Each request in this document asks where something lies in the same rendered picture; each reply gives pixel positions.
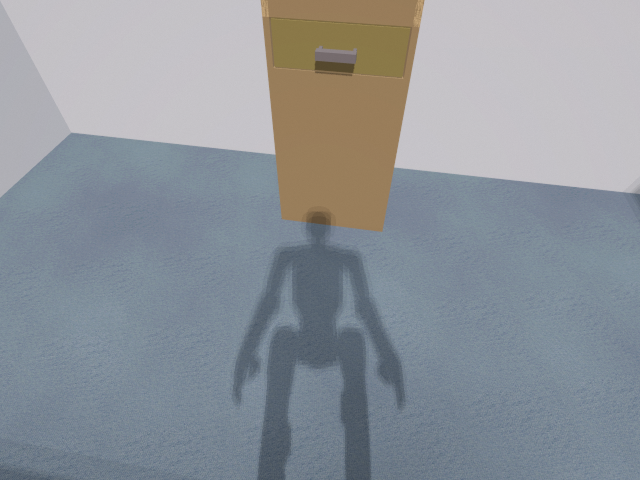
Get drawer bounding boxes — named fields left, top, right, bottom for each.
left=271, top=17, right=410, bottom=77

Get handle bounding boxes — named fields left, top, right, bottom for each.
left=315, top=46, right=357, bottom=64

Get cabinet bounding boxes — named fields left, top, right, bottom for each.
left=261, top=0, right=425, bottom=232

